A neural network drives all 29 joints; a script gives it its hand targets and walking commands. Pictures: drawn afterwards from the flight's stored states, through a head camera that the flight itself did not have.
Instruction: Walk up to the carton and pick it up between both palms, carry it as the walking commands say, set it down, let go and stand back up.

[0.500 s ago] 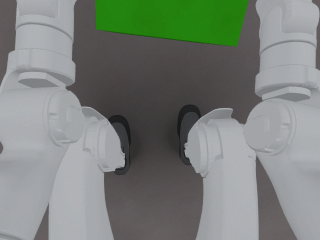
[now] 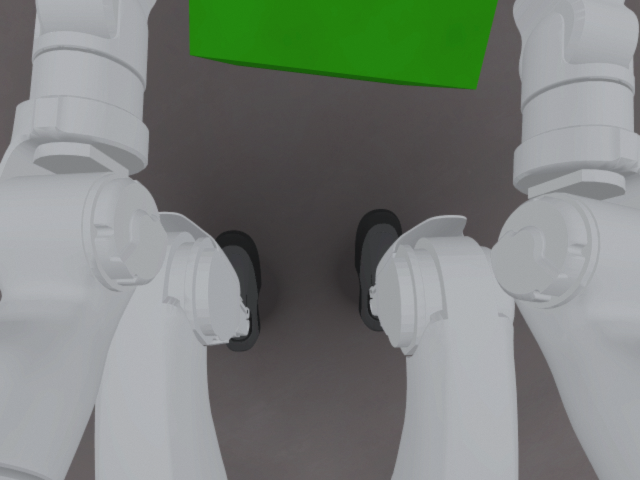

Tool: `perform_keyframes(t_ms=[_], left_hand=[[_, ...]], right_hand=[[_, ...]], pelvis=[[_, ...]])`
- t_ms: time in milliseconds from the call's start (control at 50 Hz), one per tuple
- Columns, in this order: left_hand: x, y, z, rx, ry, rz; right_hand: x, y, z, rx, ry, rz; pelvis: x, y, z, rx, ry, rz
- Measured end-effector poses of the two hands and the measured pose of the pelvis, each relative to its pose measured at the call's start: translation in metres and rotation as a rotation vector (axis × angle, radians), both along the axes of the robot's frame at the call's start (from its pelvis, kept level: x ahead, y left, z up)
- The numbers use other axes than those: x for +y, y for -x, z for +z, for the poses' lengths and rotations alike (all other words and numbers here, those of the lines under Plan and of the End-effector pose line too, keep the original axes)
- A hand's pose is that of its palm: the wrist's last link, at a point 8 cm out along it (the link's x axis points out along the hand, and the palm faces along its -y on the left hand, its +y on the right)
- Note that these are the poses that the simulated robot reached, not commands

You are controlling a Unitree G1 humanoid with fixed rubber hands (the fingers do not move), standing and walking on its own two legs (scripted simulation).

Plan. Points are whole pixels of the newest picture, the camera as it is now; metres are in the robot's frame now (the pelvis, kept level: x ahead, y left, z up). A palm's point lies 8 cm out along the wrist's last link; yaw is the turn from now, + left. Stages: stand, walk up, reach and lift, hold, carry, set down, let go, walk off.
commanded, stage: set down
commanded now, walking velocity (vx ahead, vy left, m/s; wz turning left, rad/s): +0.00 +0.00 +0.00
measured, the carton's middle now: out of the picture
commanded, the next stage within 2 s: let go in 1.82 s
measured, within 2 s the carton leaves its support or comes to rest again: neither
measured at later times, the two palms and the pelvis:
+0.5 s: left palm out of the picture +0.55 +0.17 -0.20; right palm out of the picture +0.52 -0.20 -0.19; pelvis -0.02 +0.00 -0.01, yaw +1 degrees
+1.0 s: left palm out of the picture +0.59 +0.16 -0.10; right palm out of the picture +0.54 -0.20 -0.10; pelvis -0.02 +0.01 +0.01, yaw +0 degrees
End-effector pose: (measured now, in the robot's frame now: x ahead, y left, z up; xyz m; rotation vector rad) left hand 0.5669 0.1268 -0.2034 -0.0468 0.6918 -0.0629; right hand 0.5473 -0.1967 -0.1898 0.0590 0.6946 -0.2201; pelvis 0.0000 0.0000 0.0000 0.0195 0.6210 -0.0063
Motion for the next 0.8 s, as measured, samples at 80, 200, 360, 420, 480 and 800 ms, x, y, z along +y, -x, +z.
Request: perform_keyframes(t_ms=[80,200,360,420,480,800], left_hand=[[0.001,0.01,-0.013,0.063,-0.077,-0.043],[0.015,0.012,-0.012,0.046,-0.213,-0.059],[0.036,0.021,-0.005,0.06,-0.255,-0.046],[0.04,0.019,0.001,0.058,-0.258,-0.04],[0.043,0.015,0.005,0.057,-0.262,-0.033],[0.032,-0.015,0.05,-0.066,-0.254,-0.033]], right_hand=[[0.001,0.003,-0.005,0.008,0.013,0.0],[0.004,0.014,-0.01,0.035,0.034,-0.025],[0.005,0.028,-0.007,0.063,0.023,-0.047],[0.003,0.027,-0.002,0.056,0.023,-0.056],[0.0,0.024,0.003,0.048,0.028,-0.062],[-0.006,0.0,0.045,-0.072,0.04,-0.084]], pelvis=[[0.0,0.0,0.0,-0.001,0.0,0.0],[0.001,0.004,-0.002,-0.012,0.003,0.006],[0.002,0.015,-0.007,-0.043,0.006,0.021],[0.002,0.018,-0.008,-0.051,0.007,0.025],[0.003,0.02,-0.009,-0.055,0.009,0.027],[0.002,0.023,-0.01,-0.068,0.009,0.028]])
